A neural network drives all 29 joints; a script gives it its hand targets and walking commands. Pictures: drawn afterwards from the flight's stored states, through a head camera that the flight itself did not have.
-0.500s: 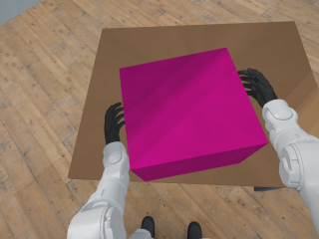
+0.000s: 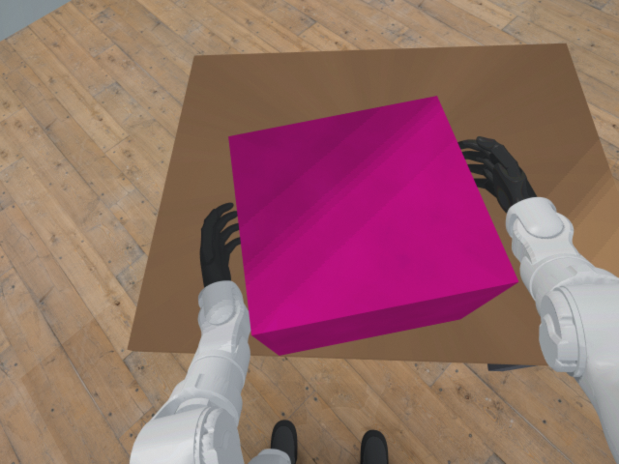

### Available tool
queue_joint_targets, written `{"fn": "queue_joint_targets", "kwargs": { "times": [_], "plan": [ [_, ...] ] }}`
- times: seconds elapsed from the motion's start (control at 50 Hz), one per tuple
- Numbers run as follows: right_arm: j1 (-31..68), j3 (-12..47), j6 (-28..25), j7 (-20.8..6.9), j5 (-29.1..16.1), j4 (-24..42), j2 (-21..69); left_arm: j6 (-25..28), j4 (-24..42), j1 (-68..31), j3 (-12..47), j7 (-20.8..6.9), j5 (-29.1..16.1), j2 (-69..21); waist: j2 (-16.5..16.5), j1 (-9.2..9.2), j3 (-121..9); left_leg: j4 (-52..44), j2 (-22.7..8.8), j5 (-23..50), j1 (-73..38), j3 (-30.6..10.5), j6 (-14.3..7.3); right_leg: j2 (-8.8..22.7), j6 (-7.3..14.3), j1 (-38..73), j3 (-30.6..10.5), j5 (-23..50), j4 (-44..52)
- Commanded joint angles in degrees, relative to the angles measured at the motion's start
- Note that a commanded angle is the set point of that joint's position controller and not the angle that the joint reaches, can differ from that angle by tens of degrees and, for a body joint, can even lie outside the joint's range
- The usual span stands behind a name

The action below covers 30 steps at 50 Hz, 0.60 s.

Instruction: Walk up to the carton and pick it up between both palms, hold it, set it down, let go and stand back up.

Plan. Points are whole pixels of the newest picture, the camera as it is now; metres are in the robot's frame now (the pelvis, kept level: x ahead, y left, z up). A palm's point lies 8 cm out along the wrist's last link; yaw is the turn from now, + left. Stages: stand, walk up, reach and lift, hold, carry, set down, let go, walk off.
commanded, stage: reach and lift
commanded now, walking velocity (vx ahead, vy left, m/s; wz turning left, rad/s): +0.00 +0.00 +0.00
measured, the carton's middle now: (352, 234) +0.43 +0.01 -0.09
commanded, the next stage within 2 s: none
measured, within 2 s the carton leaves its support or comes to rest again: leaves its support in 0.78 s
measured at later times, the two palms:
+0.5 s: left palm (207, 276) +0.33 +0.20 -0.04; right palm (502, 199) +0.45 -0.17 +0.01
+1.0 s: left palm (161, 293) +0.29 +0.23 +0.02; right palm (505, 219) +0.39 -0.15 +0.06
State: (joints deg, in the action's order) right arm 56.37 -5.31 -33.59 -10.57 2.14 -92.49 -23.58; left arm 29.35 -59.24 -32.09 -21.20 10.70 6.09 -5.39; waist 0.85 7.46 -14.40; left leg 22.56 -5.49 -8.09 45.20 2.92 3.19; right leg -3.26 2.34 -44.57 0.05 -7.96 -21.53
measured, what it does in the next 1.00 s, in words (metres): stands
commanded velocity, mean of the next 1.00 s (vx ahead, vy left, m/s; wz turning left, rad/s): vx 0.00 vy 0.00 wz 0.00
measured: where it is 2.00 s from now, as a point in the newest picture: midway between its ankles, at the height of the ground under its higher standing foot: outside the picture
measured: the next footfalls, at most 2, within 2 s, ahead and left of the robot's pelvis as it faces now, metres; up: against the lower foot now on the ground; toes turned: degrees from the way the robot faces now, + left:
none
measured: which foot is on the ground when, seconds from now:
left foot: down 0.00-1.00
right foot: down 0.00-1.00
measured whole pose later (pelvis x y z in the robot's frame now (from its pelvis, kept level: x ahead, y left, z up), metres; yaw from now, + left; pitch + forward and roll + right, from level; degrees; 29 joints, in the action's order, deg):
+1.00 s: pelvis -0.03 +0.01 +0.01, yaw +5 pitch +19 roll -1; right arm 42.6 -0.5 -19.6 -5.5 -5.7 -75.1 -17.4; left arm 19.9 -58.2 -26.3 -2.4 11.4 -8.9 3.8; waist -2.0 3.3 -17.5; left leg 24.0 -3.0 -7.0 36.5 -1.6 1.9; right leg -1.0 1.2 -32.8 4.7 -7.6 -20.9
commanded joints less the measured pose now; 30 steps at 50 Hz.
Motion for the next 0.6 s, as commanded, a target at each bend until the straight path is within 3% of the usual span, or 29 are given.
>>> {"fn": "queue_joint_targets", "kwargs": {
  "times": [0.0,0.26,0.36,0.58],
  "plan": [
    [13.28,4.16,-3.77,-3.66,3.19,3.86,29.19,1.25,1.05,-17.88,13.89,-6.48,5.37,-20.94,4.42,2.53,-27.93,3.29,4.77,20.66,-11.62,3.55,-1.70,1.59,-3.40,24.14,1.47,29.43,-3.19],
    [13.79,10.35,-4.06,-1.99,0.70,8.87,32.33,2.26,0.86,-16.79,16.92,-7.26,3.69,-21.25,5.11,1.72,-32.14,3.82,5.46,22.70,-9.90,2.60,-1.77,1.82,-4.49,31.49,1.17,39.70,-5.52],
    [13.90,12.36,-3.29,-1.40,-0.30,12.28,33.56,1.84,1.83,-16.18,18.96,-7.60,2.77,-21.76,4.75,0.96,-33.00,4.11,5.50,23.86,-11.91,1.85,-1.69,1.58,-4.62,32.26,1.58,40.59,-5.54],
    [14.51,13.36,-0.44,-0.93,-1.37,18.96,37.25,1.18,9.22,-22.91,26.87,-7.57,-2.52,-24.19,3.08,-3.01,-36.30,5.62,5.64,26.73,-20.44,-0.28,-0.80,0.54,-4.38,30.55,3.42,37.08,-4.10]
  ]
}}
